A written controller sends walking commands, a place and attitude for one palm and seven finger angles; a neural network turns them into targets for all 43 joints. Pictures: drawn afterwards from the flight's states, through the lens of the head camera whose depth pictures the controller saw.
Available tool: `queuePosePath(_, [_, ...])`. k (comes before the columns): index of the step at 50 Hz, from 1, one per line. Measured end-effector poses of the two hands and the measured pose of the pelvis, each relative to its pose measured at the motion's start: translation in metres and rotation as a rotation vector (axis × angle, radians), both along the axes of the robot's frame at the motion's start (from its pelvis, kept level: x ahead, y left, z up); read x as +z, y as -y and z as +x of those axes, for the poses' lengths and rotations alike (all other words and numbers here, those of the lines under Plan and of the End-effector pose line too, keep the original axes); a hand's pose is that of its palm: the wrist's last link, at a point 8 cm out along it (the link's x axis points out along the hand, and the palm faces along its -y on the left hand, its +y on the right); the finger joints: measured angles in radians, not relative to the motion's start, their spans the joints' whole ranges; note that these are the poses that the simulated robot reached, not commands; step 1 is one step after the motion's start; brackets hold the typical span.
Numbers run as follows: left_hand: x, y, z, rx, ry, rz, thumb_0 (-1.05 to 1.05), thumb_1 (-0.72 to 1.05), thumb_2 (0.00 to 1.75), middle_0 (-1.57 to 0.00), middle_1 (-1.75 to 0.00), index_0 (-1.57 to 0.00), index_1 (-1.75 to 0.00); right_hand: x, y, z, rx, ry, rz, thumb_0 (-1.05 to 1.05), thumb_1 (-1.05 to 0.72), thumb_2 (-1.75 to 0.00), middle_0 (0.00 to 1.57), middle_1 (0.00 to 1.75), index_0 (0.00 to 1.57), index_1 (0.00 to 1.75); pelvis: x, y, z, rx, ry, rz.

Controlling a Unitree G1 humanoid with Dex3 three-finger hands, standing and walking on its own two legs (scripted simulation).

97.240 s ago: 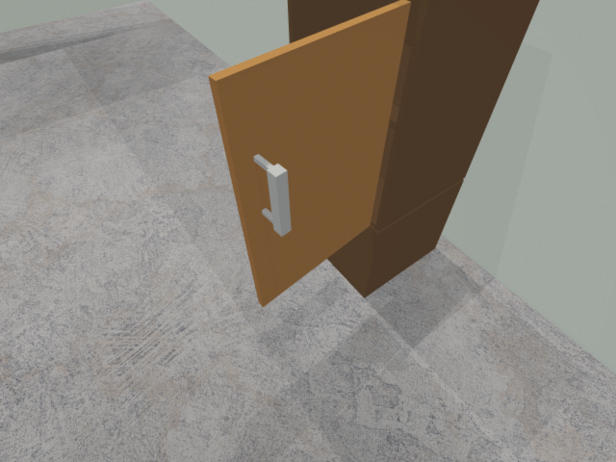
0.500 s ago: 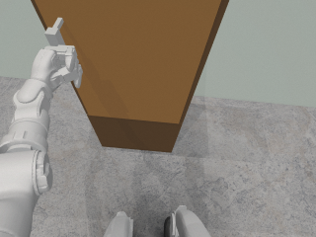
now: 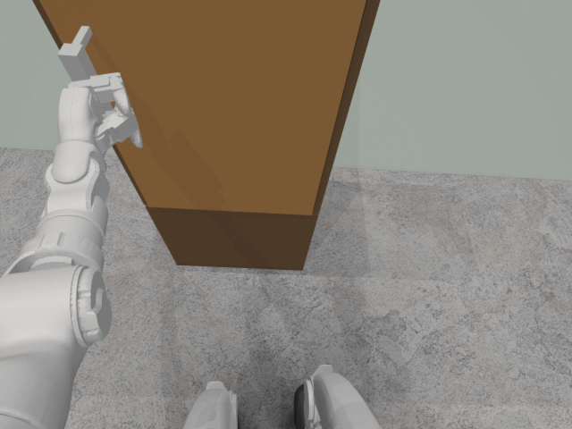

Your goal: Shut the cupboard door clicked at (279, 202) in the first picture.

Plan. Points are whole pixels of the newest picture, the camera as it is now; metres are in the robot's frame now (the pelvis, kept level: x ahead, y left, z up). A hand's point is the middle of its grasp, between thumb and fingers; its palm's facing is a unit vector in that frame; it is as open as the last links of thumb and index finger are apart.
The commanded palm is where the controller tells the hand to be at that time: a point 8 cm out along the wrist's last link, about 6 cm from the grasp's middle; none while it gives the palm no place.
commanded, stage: pull the fist back off the door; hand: left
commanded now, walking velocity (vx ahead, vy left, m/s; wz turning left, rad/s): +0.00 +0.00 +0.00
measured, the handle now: (99, 86) +0.58 +0.23 +0.11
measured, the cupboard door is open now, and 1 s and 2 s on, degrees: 0 0 0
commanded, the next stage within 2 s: draw the hand back to the body in 0.48 s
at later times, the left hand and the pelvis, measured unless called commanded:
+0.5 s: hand (124, 155) +0.45 +0.18 +0.10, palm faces +0.06 -1.00 -0.01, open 3.1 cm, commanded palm +0.43 +0.22 +0.11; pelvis +0.07 +0.00 +0.03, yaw -1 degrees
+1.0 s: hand (85, 184) +0.38 +0.19 +0.15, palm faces +0.08 -1.00 -0.04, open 3.1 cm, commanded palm +0.35 +0.24 +0.16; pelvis +0.07 +0.00 +0.05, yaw +0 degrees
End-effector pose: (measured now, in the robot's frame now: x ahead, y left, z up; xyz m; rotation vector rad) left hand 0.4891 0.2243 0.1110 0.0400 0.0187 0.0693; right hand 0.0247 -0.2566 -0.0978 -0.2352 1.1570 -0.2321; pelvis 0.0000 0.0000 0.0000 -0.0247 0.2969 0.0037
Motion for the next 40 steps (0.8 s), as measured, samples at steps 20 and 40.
queuePosePath(20, [-0.011, 0.000, -0.037, 0.005, 0.037, -0.023, 0.02, 0.90, 0.90, -1.30, -1.50, -1.30, -1.50, 0.028, 0.001, 0.076, -0.051, 0.084, 0.026, 0.01, -0.91, -0.90, 0.20, 0.30, 0.20, 0.30, 0.030, -0.003, 0.059, -0.051, 0.057, 0.012])
queuePosePath(40, [0.023, 0.006, -0.076, -0.038, 0.087, -0.009, 0.02, 0.90, 0.90, -1.30, -1.50, -1.30, -1.50, 0.049, -0.026, 0.191, 0.078, 0.334, 0.092, 0.01, -0.91, -0.90, 0.20, 0.30, 0.20, 0.30, 0.041, -0.005, 0.079, -0.027, 0.129, 0.014])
